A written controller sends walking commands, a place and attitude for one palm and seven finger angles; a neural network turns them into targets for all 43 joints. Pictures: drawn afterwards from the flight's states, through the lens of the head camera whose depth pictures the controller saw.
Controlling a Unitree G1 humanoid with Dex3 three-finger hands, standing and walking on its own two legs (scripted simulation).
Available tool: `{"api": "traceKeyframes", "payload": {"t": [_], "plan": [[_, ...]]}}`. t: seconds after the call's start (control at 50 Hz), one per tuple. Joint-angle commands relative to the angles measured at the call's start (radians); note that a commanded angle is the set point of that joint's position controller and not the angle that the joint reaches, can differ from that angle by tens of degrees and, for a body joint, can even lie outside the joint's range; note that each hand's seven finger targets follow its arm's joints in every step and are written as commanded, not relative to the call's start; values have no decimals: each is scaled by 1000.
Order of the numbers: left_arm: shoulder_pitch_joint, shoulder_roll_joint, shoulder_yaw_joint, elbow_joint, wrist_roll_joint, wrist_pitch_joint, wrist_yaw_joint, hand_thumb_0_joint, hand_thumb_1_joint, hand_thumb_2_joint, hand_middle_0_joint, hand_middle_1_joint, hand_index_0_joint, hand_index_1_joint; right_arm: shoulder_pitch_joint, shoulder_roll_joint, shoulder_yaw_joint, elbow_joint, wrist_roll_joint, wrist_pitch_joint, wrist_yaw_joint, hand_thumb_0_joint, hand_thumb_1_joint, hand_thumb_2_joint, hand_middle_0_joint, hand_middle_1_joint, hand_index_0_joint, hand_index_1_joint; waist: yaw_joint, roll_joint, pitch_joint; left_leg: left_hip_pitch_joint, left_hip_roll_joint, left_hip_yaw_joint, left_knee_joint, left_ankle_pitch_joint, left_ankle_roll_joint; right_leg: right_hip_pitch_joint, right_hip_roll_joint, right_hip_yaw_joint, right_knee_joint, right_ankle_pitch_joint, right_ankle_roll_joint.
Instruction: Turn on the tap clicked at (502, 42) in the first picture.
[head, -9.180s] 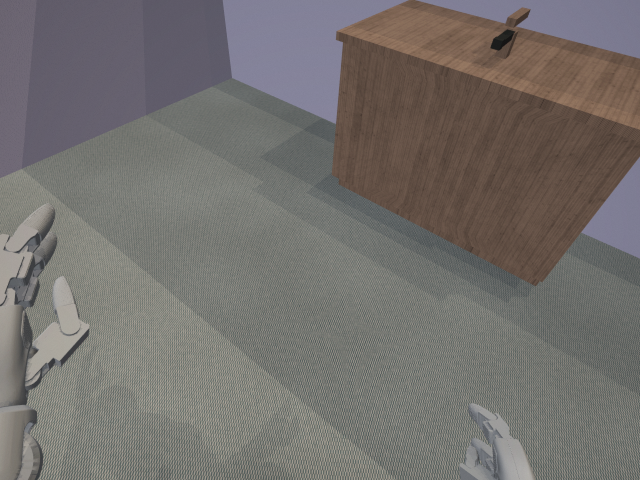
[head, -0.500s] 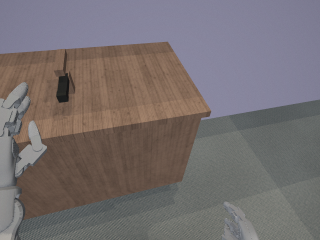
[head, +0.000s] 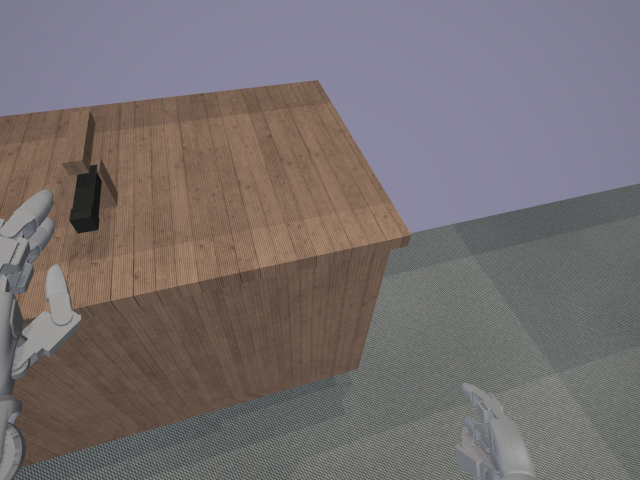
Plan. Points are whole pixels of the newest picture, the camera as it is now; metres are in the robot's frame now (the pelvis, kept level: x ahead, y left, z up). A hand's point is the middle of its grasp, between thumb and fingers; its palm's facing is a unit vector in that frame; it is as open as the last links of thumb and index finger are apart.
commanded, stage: come to a stop and stand still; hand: left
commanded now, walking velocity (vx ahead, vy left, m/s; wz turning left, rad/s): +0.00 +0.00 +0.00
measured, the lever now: (84, 219) +0.44 +0.38 +0.05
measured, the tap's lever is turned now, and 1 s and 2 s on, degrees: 0 0 0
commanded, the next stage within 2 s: look again from close up in 0.40 s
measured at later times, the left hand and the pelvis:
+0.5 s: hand (71, 341) +0.20 +0.24 +0.15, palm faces +0.37 -0.85 -0.37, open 7.5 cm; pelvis -0.01 -0.01 +0.00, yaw +1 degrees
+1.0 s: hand (50, 348) +0.20 +0.26 +0.15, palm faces +0.38 -0.85 -0.36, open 7.5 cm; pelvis -0.02 +0.01 +0.00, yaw +1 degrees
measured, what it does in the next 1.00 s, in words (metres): stands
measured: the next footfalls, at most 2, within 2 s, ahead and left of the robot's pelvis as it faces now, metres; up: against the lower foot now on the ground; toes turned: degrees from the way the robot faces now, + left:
right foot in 1.74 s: +0.15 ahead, -0.07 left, +0.00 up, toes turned -2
left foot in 1.96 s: +0.20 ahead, +0.17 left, +0.00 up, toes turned +4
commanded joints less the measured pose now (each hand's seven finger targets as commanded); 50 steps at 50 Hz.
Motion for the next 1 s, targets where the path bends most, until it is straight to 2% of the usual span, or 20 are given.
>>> {"api": "traceKeyframes", "payload": {"t": [0.0,0.04,0.12,0.18,0.2,0.26,0.3,0.38,0.4,0.48,0.5,0.58,0.6,0.68,0.7,0.76,0.82,0.9,0.92,0.98], "plan": [[-63,151,118,-192,-14,-51,22,0,900,900,-200,-300,-200,-300,-77,-119,-46,-150,10,-41,-24,0,-900,-900,200,300,200,300,15,42,-182,95,76,-75,-19,412,-60,58,-80,84,-37,394,-5],[-75,133,93,-190,-12,-50,24,0,900,900,-200,-300,-200,-300,-71,-121,-47,-147,9,-39,-26,0,-900,-900,200,300,200,300,13,51,-181,89,74,-75,-25,369,-51,66,-81,86,-50,372,-3],[-129,143,83,-216,-8,-49,31,0,900,900,-200,-300,-200,-300,-76,-121,-46,-142,5,-41,-33,0,-900,-900,200,300,200,300,10,74,-167,97,66,-74,-46,303,-45,51,-78,87,-77,309,1],[-124,141,80,-194,-6,-45,34,0,900,900,-200,-300,-200,-300,-73,-122,-47,-142,5,-39,-35,0,-900,-900,200,300,200,300,13,51,-146,85,61,-74,-66,232,-39,46,-76,91,-111,246,6],[-129,159,97,-193,-8,-44,35,0,900,900,-200,-300,-200,-300,-80,-124,-47,-145,3,-38,-37,0,-900,-900,200,300,200,300,13,80,-133,80,56,-74,-71,226,-41,38,-76,96,-119,235,4],[-100,136,84,-148,-10,-40,35,0,900,900,-200,-300,-200,-300,-72,-120,-47,-143,5,-31,-36,0,-900,-900,200,300,200,300,14,28,-118,66,55,-73,-75,170,-35,34,-81,98,-155,178,6],[-98,142,88,-139,-12,-38,32,0,900,900,-200,-300,-200,-300,-80,-121,-46,-145,5,-28,-38,0,-900,-900,200,300,200,300,12,41,-91,63,49,-74,-87,157,-38,11,-77,98,-174,145,7],[-90,134,75,-145,-12,-38,30,0,900,900,-200,-300,-200,-300,-72,-122,-47,-146,8,-24,-37,0,-900,-900,200,300,200,300,12,25,-112,65,54,-74,-98,148,-33,33,-71,80,-174,139,13],[-105,145,82,-163,-13,-39,29,0,900,900,-200,-300,-200,-300,-74,-123,-47,-147,8,-25,-38,0,-900,-900,200,300,200,300,10,54,-115,67,48,-72,-105,164,-38,38,-67,73,-168,144,14],[-94,148,79,-188,-11,-43,30,0,900,900,-200,-300,-200,-300,-67,-124,-48,-147,8,-29,-38,0,-900,-900,200,300,200,300,13,53,-132,66,55,-79,-117,164,-35,63,-60,60,-152,161,17],[-109,161,86,-205,-11,-45,29,0,900,900,-200,-300,-200,-300,-70,-125,-47,-149,7,-31,-39,0,-900,-900,200,300,200,300,10,83,-123,69,50,-78,-126,172,-41,55,-55,56,-148,155,17],[-90,149,80,-201,-10,-49,31,0,900,900,-200,-300,-200,-300,-64,-124,-48,-145,7,-35,-39,0,-900,-900,200,300,200,300,14,72,-122,50,60,-91,-139,145,-41,72,-50,49,-133,147,17],[-90,165,97,-200,-11,-49,31,0,900,900,-200,-300,-200,-300,-65,-124,-47,-145,5,-36,-41,0,-900,-900,200,300,200,300,12,81,-119,58,57,-91,-145,158,-46,63,-46,47,-129,148,17],[-76,139,80,-174,-10,-48,30,0,900,900,-200,-300,-200,-300,-62,-127,-50,-140,8,-36,-39,0,-900,-900,200,300,200,300,16,59,-110,33,65,-104,-155,121,-47,72,-47,45,-126,127,16],[-82,143,82,-175,-10,-48,29,0,900,900,-200,-300,-200,-300,-69,-125,-49,-142,8,-37,-40,0,-900,-900,200,300,200,300,13,77,-97,43,61,-97,-157,122,-50,51,-46,46,-131,118,16],[-81,128,70,-159,-7,-47,29,0,900,900,-200,-300,-200,-300,-66,-125,-49,-138,9,-35,-39,0,-900,-900,200,300,200,300,15,46,-97,27,69,-108,-162,85,-47,58,-48,48,-131,104,15],[-105,134,67,-176,-4,-49,30,0,900,900,-200,-300,-200,-300,-70,-125,-48,-135,6,-37,-40,0,-900,-900,200,300,200,300,13,79,-94,32,71,-112,-168,92,-51,52,-45,46,-121,106,15],[-129,152,78,-201,0,-51,32,0,900,900,-200,-300,-200,-300,-75,-125,-49,-135,5,-39,-40,0,-900,-900,200,300,200,300,13,91,-99,33,71,-114,-173,88,-53,56,-39,48,-111,113,15],[-119,146,78,-193,0,-53,33,0,900,900,-200,-300,-200,-300,-72,-125,-50,-131,2,-38,-40,0,-900,-900,200,300,200,300,15,75,-118,28,76,-119,-165,85,-50,79,-46,42,-97,114,14],[-100,135,72,-184,-2,-50,35,0,900,900,-200,-300,-200,-300,-75,-129,-59,-131,-1,-39,-37,0,-900,-900,200,300,200,300,11,63,-114,-15,73,-115,-133,-65,-21,75,-64,61,-92,-3,2]]}}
